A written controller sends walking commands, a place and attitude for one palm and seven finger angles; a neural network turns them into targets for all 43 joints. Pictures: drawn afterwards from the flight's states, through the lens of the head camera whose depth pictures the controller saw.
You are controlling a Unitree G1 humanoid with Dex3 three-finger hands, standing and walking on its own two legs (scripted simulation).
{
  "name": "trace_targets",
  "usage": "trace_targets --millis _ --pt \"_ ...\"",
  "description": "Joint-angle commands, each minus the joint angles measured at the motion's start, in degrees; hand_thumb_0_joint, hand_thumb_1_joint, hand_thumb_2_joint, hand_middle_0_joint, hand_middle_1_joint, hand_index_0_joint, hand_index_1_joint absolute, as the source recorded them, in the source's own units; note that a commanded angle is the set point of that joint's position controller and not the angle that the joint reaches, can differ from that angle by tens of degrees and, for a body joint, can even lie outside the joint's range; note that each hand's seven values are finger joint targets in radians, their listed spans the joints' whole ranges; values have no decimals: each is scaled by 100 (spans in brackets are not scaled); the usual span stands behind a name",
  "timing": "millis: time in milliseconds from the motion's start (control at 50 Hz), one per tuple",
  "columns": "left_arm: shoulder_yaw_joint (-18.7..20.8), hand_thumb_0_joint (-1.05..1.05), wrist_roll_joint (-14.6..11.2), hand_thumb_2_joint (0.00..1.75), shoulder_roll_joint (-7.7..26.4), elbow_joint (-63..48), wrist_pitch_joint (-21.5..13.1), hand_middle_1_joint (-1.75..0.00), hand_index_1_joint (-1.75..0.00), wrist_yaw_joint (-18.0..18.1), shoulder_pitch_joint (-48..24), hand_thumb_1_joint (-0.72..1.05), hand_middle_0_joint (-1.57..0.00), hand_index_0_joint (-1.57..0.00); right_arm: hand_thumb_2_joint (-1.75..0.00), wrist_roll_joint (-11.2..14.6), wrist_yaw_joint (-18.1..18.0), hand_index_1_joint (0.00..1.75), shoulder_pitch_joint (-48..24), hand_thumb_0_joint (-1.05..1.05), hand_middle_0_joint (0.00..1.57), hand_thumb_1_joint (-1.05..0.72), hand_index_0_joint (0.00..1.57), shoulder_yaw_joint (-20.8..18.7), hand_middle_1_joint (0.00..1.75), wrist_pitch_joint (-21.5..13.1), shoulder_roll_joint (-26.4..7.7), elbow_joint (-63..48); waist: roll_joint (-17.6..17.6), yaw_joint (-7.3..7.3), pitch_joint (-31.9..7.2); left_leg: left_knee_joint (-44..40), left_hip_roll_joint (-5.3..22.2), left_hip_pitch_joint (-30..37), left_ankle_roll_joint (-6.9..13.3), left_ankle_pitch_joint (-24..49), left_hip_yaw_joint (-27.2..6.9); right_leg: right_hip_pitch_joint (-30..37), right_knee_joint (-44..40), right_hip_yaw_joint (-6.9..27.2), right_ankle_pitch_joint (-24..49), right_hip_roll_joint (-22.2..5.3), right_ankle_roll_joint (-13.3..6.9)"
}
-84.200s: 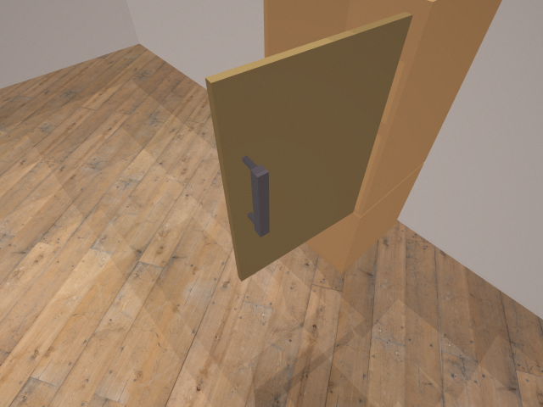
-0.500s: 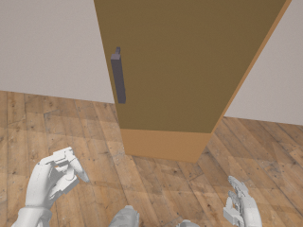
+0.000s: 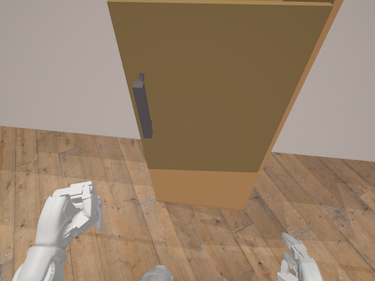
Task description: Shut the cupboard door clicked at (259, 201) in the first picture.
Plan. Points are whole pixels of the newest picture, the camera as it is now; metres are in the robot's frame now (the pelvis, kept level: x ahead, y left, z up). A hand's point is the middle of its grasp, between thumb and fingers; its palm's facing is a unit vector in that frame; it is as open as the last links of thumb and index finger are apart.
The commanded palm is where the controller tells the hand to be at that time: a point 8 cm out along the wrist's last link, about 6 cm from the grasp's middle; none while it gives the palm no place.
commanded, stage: raise the hand and make a fist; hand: left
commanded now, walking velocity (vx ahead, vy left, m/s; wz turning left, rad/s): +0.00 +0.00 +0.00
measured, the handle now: (145, 107) +0.52 +0.15 +0.06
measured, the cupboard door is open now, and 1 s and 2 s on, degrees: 5 5 5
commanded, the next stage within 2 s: bring the fist close to the handle in 0.26 s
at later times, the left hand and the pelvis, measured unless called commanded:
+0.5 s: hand (109, 206) +0.24 +0.17 +0.07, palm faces +0.04 -1.00 -0.04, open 3.1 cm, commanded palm +0.23 +0.21 +0.07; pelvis +0.00 -0.01 +0.00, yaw +0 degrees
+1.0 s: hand (138, 171) +0.32 +0.13 +0.07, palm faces -0.02 -1.00 -0.03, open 3.1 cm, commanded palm +0.31 +0.18 +0.07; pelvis +0.01 -0.01 +0.00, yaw -1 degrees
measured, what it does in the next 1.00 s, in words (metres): stands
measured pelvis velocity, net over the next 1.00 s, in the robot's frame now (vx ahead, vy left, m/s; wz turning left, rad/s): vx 0.01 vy -0.01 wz -0.01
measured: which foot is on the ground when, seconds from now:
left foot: down 0.00-1.00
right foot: down 0.00-1.00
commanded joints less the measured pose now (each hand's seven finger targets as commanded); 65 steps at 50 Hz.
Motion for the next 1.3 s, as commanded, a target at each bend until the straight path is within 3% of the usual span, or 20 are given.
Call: trace_targets --millis 0,80,140,240,280,340,380,460,540,580,640,720,840,940,980,1060,1160,1200,1280 --pt "456 0 -129 90 809 -1079 -300 -150 -150 -46 -336 90 -130 -130 -90 9 -95 30 -418 0 20 -90 20 -345 30 -353 -715 -985 -337 29 -769 -904 -165 832 82 714 -78 182 -1084 294 826 109 -50" --pt "739 0 -130 90 1001 -1490 -801 -150 -150 243 -667 90 -130 -130 -90 -56 -87 30 -475 0 20 -90 20 -325 30 -411 -638 -894 -84 84 -918 -780 -153 855 73 830 -76 150 -908 321 904 128 -86" --pt "476 0 -117 90 683 -1225 -978 -150 -150 253 -479 90 -130 -130 -90 -56 -41 30 -480 0 20 -90 20 -336 30 -442 -619 -819 17 11 -863 -666 -165 799 64 838 -26 30 -867 396 1013 99 -61" --pt "150 0 -113 90 537 -851 -568 -150 -150 -82 -126 90 -130 -130 -90 22 -33 30 -375 0 20 -90 20 -377 30 -359 -691 -861 -242 -50 -735 -671 -176 669 86 848 12 187 -1061 533 1130 36 14" --pt "284 0 -123 90 673 -815 -407 -150 -150 -134 -156 90 -130 -130 -90 41 -73 30 -381 0 20 -90 20 -395 30 -318 -702 -890 -416 -18 -694 -691 -169 652 102 831 3 241 -1140 579 1039 40 31" --pt "476 0 -152 90 772 -1118 -457 -150 -150 -24 -506 90 -130 -130 -90 19 -106 30 -430 0 20 -90 20 -367 30 -299 -656 -935 -436 -14 -799 -693 -170 751 93 905 0 270 -1093 551 1193 30 38" --pt "491 0 -121 90 836 -1293 -645 -150 -150 135 -1259 90 -130 -130 -90 -19 -136 30 -436 0 20 -90 20 -331 30 -332 -643 -842 -331 -111 -792 -579 -157 742 105 895 -27 109 -985 529 1175 65 19" --pt "86 0 9 90 436 -849 -880 -150 -150 233 -1940 90 -130 -130 -90 -41 -110 30 -456 0 20 -90 20 -317 30 -424 -633 -637 -106 -234 -822 -507 -132 789 89 725 -83 -315 -778 380 952 109 -45" --pt "-220 0 109 90 313 -438 -491 -150 -150 107 -1742 90 -130 -130 -90 3 -78 30 -329 0 20 -90 20 -361 30 -387 -694 -657 -97 -156 -1227 -630 -136 1019 108 1054 -57 7 -796 352 1477 87 -26" --pt "-63 0 194 90 529 -272 -194 -150 -150 138 -1744 90 -130 -130 -90 23 -75 30 -277 0 20 -90 20 -367 30 -306 -729 -669 -135 -69 -1366 -719 -136 1078 121 1244 -58 199 -801 321 1693 101 -30" --pt "43 0 251 90 535 -411 -20 -150 -150 385 -2129 90 -130 -130 -90 5 -45 30 -342 0 20 -90 20 -344 30 -180 -670 -738 -199 -39 -1442 -822 -139 1248 98 1432 -17 322 -810 268 1988 79 -12" --pt "220 0 273 90 437 -273 -242 -150 -150 830 -2453 90 -130 -130 -90 -54 5 30 -389 0 20 -90 20 -329 30 -102 -594 -675 -422 -3 -1327 -871 -128 1254 61 1505 -3 378 -786 203 2091 96 -31" --pt "-283 0 543 90 127 369 -549 -150 -150 841 -2896 90 -130 -130 -90 -75 123 30 -318 0 20 -90 20 -373 30 6 -637 -487 -270 -162 -1171 -816 -115 1212 69 1430 54 113 -763 249 2071 83 -41" --pt "-321 0 527 90 205 709 -474 -150 -150 733 -4017 90 -130 -130 -90 -33 66 30 -320 0 20 -90 20 -394 30 102 -683 -379 -279 -289 -1254 -850 -121 1231 84 1108 50 27 -917 322 1713 70 -26" --pt "-145 0 500 90 359 666 -547 -150 -150 828 -4445 90 -130 -130 -90 -35 32 30 -323 0 20 -90 20 -395 30 99 -689 -325 -181 -237 -1419 -868 -116 1304 72 1131 13 86 -894 324 1670 83 -57" --pt "-215 0 557 90 178 972 -702 -150 -150 1083 -4984 90 -130 -130 -90 -69 55 30 -312 0 20 -90 20 -403 30 101 -652 -193 -193 -263 -1782 -824 -102 1531 58 1319 0 22 -790 269 1852 88 -52" --pt "-155 0 732 90 238 2176 -616 -150 -150 1191 -5220 90 -130 -130 -90 -73 120 30 -201 0 20 -90 20 -402 30 241 -687 -74 -433 -309 -1383 -887 -107 1160 57 1013 53 -75 -924 322 1617 82 -27" --pt "-240 0 786 90 168 2443 -555 -150 -150 1183 -5470 90 -130 -130 -90 -61 139 30 -152 0 20 -90 20 -405 30 301 -691 -89 -333 -329 -1391 -922 -109 1186 61 1011 65 -107 -956 324 1627 75 -30" --pt "66 0 732 90 414 2708 -626 -150 -150 1249 -6144 90 -130 -130 -90 -77 139 30 -3 0 20 -90 20 -429 30 382 -717 -48 -467 -354 -1621 -855 -127 1109 79 1117 86 86 -968 392 1815 88 -14"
